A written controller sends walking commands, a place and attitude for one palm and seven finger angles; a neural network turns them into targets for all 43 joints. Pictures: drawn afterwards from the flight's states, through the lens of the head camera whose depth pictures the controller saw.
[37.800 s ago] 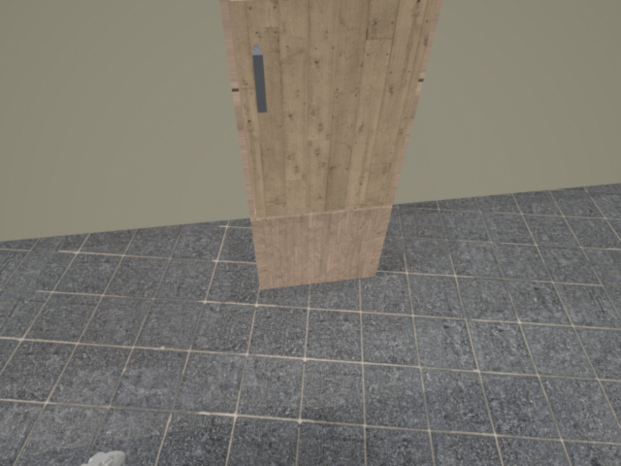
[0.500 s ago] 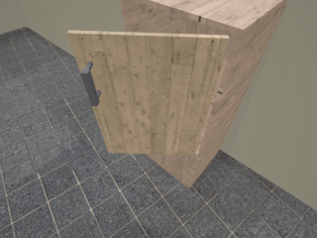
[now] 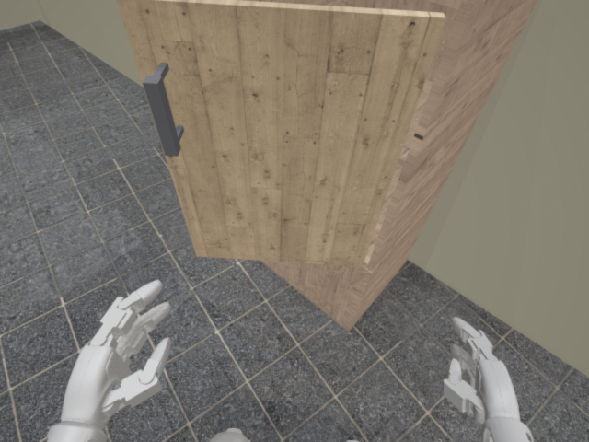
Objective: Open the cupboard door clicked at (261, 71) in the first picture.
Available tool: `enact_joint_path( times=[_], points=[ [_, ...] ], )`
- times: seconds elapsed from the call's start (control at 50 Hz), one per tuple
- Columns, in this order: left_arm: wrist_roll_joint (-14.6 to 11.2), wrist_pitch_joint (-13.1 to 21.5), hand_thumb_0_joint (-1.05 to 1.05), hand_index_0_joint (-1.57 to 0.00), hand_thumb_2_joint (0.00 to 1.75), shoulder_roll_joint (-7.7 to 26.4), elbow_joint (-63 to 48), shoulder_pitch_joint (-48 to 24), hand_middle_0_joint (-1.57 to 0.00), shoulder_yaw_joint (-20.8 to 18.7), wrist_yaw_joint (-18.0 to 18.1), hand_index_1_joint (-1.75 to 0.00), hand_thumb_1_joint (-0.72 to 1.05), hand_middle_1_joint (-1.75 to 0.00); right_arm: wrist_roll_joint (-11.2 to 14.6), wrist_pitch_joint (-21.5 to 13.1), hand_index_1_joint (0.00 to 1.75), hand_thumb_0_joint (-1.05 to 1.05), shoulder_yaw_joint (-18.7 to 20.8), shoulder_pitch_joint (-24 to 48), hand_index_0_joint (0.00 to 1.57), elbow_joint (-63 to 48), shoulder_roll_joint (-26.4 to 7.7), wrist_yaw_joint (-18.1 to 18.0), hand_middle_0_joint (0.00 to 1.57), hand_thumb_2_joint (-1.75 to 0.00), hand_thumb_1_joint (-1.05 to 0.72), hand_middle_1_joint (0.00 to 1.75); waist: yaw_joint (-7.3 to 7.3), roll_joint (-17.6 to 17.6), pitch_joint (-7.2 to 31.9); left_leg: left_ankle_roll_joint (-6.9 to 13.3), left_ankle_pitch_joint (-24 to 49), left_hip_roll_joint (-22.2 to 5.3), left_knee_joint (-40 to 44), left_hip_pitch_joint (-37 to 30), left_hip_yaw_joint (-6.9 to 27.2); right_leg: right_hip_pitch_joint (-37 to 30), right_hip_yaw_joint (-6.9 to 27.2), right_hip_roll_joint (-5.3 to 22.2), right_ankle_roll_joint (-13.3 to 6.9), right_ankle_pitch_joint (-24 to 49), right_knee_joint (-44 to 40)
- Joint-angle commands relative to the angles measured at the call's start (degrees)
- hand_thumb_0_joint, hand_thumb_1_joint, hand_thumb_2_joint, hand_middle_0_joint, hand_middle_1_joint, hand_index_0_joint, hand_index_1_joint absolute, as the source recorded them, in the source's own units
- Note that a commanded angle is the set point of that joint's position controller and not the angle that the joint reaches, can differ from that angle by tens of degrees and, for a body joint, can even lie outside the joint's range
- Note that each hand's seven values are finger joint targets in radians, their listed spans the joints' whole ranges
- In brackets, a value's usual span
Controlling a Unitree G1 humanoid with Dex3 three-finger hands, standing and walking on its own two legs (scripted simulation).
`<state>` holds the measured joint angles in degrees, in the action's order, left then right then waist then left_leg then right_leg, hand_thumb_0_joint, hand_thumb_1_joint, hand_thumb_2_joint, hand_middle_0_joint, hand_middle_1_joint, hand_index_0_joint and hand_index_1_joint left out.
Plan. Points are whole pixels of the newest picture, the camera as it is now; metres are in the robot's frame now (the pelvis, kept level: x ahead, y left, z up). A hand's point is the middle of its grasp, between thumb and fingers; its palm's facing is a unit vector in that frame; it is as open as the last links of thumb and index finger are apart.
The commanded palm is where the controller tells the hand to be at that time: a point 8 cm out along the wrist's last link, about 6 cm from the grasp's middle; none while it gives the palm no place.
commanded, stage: raise the hand with hooked fingers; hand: left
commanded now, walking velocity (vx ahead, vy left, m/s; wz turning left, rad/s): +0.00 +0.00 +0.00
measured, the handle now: (167, 110) +0.54 +0.24 +0.15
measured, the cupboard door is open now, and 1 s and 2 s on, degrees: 39 39 39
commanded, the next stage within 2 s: move the hooked fingers beside the handle in 1.74 s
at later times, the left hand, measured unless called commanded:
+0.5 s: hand (89, 325) +0.23 +0.25 +0.08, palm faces +0.09 -0.99 -0.05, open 11.2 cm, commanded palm +0.20 +0.30 +0.09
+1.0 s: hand (53, 267) +0.27 +0.29 +0.13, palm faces +0.07 -1.00 -0.05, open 13.8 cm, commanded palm +0.24 +0.33 +0.15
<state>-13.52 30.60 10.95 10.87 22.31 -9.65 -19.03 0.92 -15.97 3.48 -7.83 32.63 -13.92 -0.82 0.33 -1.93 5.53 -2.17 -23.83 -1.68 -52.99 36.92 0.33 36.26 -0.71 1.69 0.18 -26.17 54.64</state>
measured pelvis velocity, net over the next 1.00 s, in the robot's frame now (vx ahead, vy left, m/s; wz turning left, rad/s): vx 0.01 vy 0.02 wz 0.03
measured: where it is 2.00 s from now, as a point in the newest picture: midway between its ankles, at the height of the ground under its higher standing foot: outside the picture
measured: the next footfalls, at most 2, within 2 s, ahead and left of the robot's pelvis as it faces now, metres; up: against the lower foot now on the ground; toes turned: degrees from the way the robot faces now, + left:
none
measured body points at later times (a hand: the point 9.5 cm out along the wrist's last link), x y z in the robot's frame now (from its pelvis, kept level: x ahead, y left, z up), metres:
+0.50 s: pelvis +0.00 +0.02 +0.01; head +0.02 +0.02 +0.46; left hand +0.22 +0.31 +0.09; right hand +0.14 -0.22 -0.08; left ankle +0.03 +0.14 -0.69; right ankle +0.01 -0.12 -0.69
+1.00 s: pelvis +0.01 +0.02 +0.03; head +0.01 +0.02 +0.48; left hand +0.26 +0.34 +0.14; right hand +0.20 -0.20 -0.03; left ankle +0.03 +0.14 -0.69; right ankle +0.01 -0.12 -0.69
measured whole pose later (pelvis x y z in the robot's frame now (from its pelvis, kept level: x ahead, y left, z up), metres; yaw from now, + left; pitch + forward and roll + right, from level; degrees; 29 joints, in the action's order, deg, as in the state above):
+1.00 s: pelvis +0.01 +0.02 +0.03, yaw +1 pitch +2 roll -2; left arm -19.1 3.2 22.5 11.2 1.7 -21.6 -24.2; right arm 3.4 -15.4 -3.8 -13.6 32.9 -14.5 -6.6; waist 2.3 2.4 2.5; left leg -0.3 -20.4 -1.4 -43.2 24.9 1.9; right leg 21.2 -2.7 1.6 1.5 -20.5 39.9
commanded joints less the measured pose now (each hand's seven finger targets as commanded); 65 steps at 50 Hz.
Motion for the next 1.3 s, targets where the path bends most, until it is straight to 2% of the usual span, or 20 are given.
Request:
enact_joint_path(
  times=[0.0, 0.06, 0.08, 0.16, 0.2, 0.28, 0.32, 0.38, 0.44, 0.54, 0.68, 0.76, 0.8, 0.88, 0.94, 1.0, 1.1, 1.18, 1.24, 1.28],
  points=[
    [-5.4, 1.7, 0.00, -0.23, 0.71, 10.3, -21.0, -3.0, -0.23, -9.0, -1.2, -0.58, 0.46, -0.58, 0.8, -1.6, 0.30, 0.00, 1.6, 1.8, 0.20, -12.3, -6.5, -1.3, 0.20, -0.90, -0.90, 0.30, 2.27, 6.1, 12.1, 2.8, 5.4, 3.5, 2.1, -1.1, -2.8, -1.9, 0.8, -1.1, -0.8, 2.7, -7.4],
    [-5.1, 2.8, 0.00, -0.24, 0.68, 10.4, -31.4, -11.1, -0.24, -7.5, 2.4, -0.63, 0.39, -0.63, 0.6, -1.8, 0.30, 0.00, 0.5, -1.2, 0.20, -10.8, -5.9, -2.9, 0.20, -0.90, -0.90, 0.30, -1.16, 9.9, 12.0, 3.5, 5.7, 2.3, 0.6, -4.2, -0.8, 0.7, 0.8, -1.9, -1.0, 3.7, -7.4],
    [-4.4, 3.2, 0.00, -0.24, 0.67, 11.0, -33.5, -15.4, -0.24, -6.2, 2.9, -0.64, 0.36, -0.64, 0.4, -1.9, 0.30, 0.00, 0.1, -2.4, 0.20, -9.8, -6.3, -3.4, 0.20, -0.90, -0.90, 0.30, -2.76, 7.8, 11.1, 3.7, 5.2, 1.7, 0.2, -3.9, 0.5, 2.1, 0.3, -2.5, -1.2, 3.8, -6.4],
    [-2.7, 0.6, 0.00, -0.25, 0.63, 10.5, -27.5, -13.2, -0.25, -2.0, 0.5, -0.70, 0.27, -0.70, 0.9, -2.7, 0.30, 0.00, -0.8, -3.5, 0.20, -7.5, -7.2, -4.6, 0.20, -0.90, -0.90, 0.30, -4.56, 7.6, 6.9, 4.0, 3.4, 1.2, 0.9, -2.9, 1.5, 3.1, -0.3, -2.7, -1.1, 2.9, -8.0],
    [-3.1, -4.1, 0.00, -0.25, 0.61, 13.0, -21.9, -13.4, -0.25, -3.8, -2.4, -0.74, 0.22, -0.74, 1.5, -2.5, 0.30, 0.00, -1.3, -3.3, 0.20, -7.0, -7.9, -5.2, 0.20, -0.90, -0.90, 0.30, -4.09, 6.6, 5.6, 3.9, 3.0, 1.4, 1.9, -1.9, 1.8, 1.3, 0.2, -2.7, -1.0, 2.3, -9.8],
    [-6.0, -15.8, 0.00, -0.25, 0.57, 16.4, -13.2, -5.8, -0.25, -11.8, -4.3, -0.80, 0.13, -0.80, 2.2, -1.5, 0.30, 0.00, -1.5, -0.8, 0.20, -8.8, -7.5, -5.7, 0.20, -0.90, -0.90, 0.30, 1.40, 3.6, 8.3, 3.5, 5.0, 2.1, 6.0, -2.4, 1.4, -6.0, 0.1, -2.1, -0.8, 2.3, -13.0],
    [-8.4, -18.1, 0.00, -0.26, 0.55, 17.4, -16.4, -5.0, -0.26, -15.6, -3.1, -0.82, 0.08, -0.82, 2.0, -1.0, 0.30, 0.00, -1.7, -0.3, 0.20, -10.0, -6.7, -5.5, 0.20, -0.90, -0.90, 0.30, 2.97, 1.4, 11.8, 3.2, 8.6, 2.3, 7.4, -4.0, 1.1, -10.0, -0.8, -1.6, -0.3, 6.2, -13.0],
    [-9.7, -16.9, 0.00, -0.26, 0.52, 17.9, -20.2, -6.2, -0.26, -18.7, 0.1, -0.87, 0.01, -0.87, 1.4, -1.2, 0.30, 0.00, -1.9, -0.2, 0.20, -10.1, -5.9, -5.1, 0.20, -0.90, -0.90, 0.30, 3.87, 1.2, 10.5, 2.9, 10.7, 2.2, 8.7, -4.5, 1.0, -11.2, -1.7, -2.2, -0.6, 8.5, -12.9],
    [-7.6, -12.7, 0.00, -0.27, 0.49, 15.4, -23.5, -9.8, -0.27, -14.7, 2.0, -0.92, -0.06, -0.92, 1.2, -2.3, 0.30, 0.00, -2.0, -2.4, 0.20, -9.2, -6.3, -4.3, 0.20, -0.90, -0.90, 0.30, 1.43, 5.7, 8.6, 2.9, 10.4, 1.8, 10.1, -7.8, 0.8, -7.2, -3.3, -2.8, -0.7, 8.8, -12.2],
    [-5.8, -11.7, 0.00, -0.28, 0.44, 15.4, -19.5, -16.1, -0.28, -10.1, -0.8, -0.99, -0.17, -0.99, 1.8, -3.9, 0.30, 0.00, -1.9, -4.8, 0.20, -7.1, -8.6, -4.9, 0.20, -0.90, -0.90, 0.30, -1.59, 5.0, 5.7, 3.2, 5.2, 1.4, 11.7, -9.4, 1.7, -4.8, -3.1, -2.8, -0.6, 4.5, -14.3],
    [-7.2, -15.6, 0.00, -0.29, 0.37, 24.4, -20.6, -21.3, -0.29, -18.8, -1.8, -1.10, -0.34, -1.10, 1.9, -4.2, 0.30, 0.00, -2.5, -4.0, 0.20, -7.2, -8.9, -6.2, 0.20, -0.90, -0.90, 0.30, 1.52, 7.5, 9.9, 3.1, 10.2, 1.5, 15.1, -15.0, 2.4, -12.2, -3.5, -2.9, -1.3, 9.8, -16.0],
    [-8.3, -17.0, 0.00, -0.29, 0.33, 21.9, -18.2, -23.1, -0.29, -18.5, -1.4, -1.15, -0.43, -1.15, 2.1, -3.6, 0.30, 0.00, -3.0, -3.1, 0.20, -7.2, -8.1, -5.8, 0.20, -0.90, -0.90, 0.30, 1.40, 8.7, 7.1, 2.6, 12.5, 1.5, 16.3, -16.4, 1.6, -12.8, -4.2, -3.1, -1.2, 13.4, -17.0],
    [-8.1, -19.2, 0.00, -0.30, 0.31, 21.0, -14.6, -25.3, -0.30, -16.9, -2.5, -1.18, -0.48, -1.18, 2.4, -3.1, 0.30, 0.00, -3.4, -2.9, 0.20, -7.1, -8.3, -5.8, 0.20, -0.90, -0.90, 0.30, 0.89, 9.0, 3.2, 2.5, 11.8, 1.6, 17.2, -15.9, 1.5, -12.5, -4.1, -3.2, -1.4, 13.5, -18.1],
    [-7.1, -23.9, 0.00, -0.30, 0.30, 20.6, -10.2, -29.3, -0.30, -14.1, -5.0, -1.20, -0.50, -1.20, 2.9, -2.5, 0.30, 0.00, -3.7, -3.2, 0.20, -7.3, -8.9, -6.3, 0.20, -0.90, -0.90, 0.30, 0.34, 7.8, 1.8, 2.9, 9.8, 1.6, 18.5, -16.8, 1.5, -12.8, -3.5, -3.2, -1.2, 12.0, -20.4],
    [-7.0, -25.0, 0.00, -0.30, 0.30, 24.4, -11.4, -34.2, -0.30, -16.7, -6.0, -1.20, -0.50, -1.20, 2.7, -2.1, 0.30, 0.00, -3.7, -2.8, 0.20, -7.7, -9.1, -6.8, 0.20, -0.90, -0.90, 0.30, 0.41, 5.2, 5.2, 3.2, 10.9, 1.7, 18.9, -18.7, 1.8, -14.7, -3.3, -3.1, -1.0, 12.7, -21.2],
    [-7.4, -23.4, 0.00, -0.30, 0.30, 28.9, -13.8, -38.8, -0.30, -21.1, -6.1, -1.20, -0.50, -1.20, 2.3, -1.9, 0.30, 0.00, -4.0, -2.6, 0.20, -7.6, -8.8, -7.1, 0.20, -0.90, -0.90, 0.30, 0.96, 6.2, 9.5, 3.3, 15.1, 2.0, 18.7, -21.9, 1.5, -17.5, -3.0, -3.2, -1.2, 16.9, -21.4],
    [-7.6, -22.5, 0.00, -0.30, 0.30, 29.1, -10.1, -42.2, -0.30, -21.5, -6.5, -1.20, -0.50, -1.20, 2.3, -2.1, 0.30, 0.00, -4.5, -2.3, 0.20, -6.2, -8.4, -7.3, 0.20, -0.90, -0.90, 0.30, 0.75, 9.2, 8.1, 3.1, 17.1, 1.9, 19.5, -23.5, 1.2, -18.4, -2.8, -3.2, -1.4, 19.5, -22.4],
    [-7.4, -26.6, 0.00, -0.30, 0.30, 28.7, -0.4, -43.1, -0.30, -19.8, -8.7, -1.20, -0.50, -1.20, 3.0, -1.4, 0.30, 0.00, -4.4, -2.7, 0.20, -5.5, -9.1, -7.7, 0.20, -0.90, -0.90, 0.30, 0.49, 5.2, 2.8, 3.3, 13.5, 2.0, 20.9, -20.8, 1.0, -17.5, -2.3, -2.7, -1.0, 16.6, -24.7],
    [-6.9, -28.4, 0.00, -0.30, 0.30, 29.5, -0.2, -44.8, -0.30, -19.5, -9.7, -1.20, -0.50, -1.20, 3.1, -1.1, 0.30, 0.00, -4.1, -2.5, 0.20, -6.2, -9.3, -7.7, 0.20, -0.90, -0.90, 0.30, 0.70, 6.6, 5.6, 3.5, 15.5, 2.2, 21.1, -22.2, 0.8, -18.5, -2.2, -2.3, -0.9, 18.7, -24.7],
    [-7.3, -28.2, 0.00, -0.30, 0.30, 29.9, -1.6, -42.8, -0.30, -20.1, -9.9, -1.20, -0.50, -1.20, 3.0, -1.1, 0.30, 0.00, -3.9, -2.8, 0.20, -6.9, -9.2, -7.2, 0.20, -0.90, -0.90, 0.30, 1.26, 4.2, 7.8, 3.7, 18.2, 2.2, 20.5, -23.2, 0.6, -20.2, -2.1, -2.5, -1.0, 21.8, -24.3]
  ],
)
